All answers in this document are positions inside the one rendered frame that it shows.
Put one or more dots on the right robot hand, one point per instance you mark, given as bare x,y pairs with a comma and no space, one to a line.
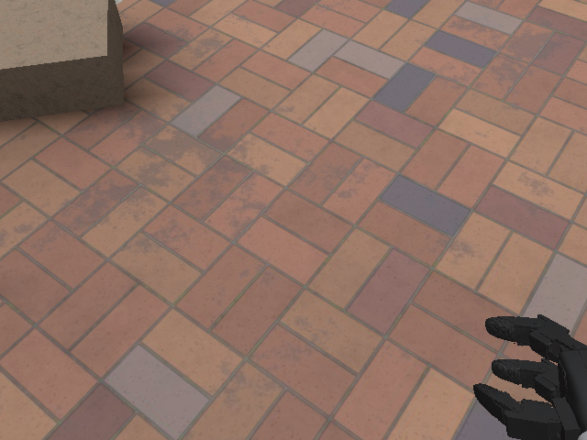
563,385

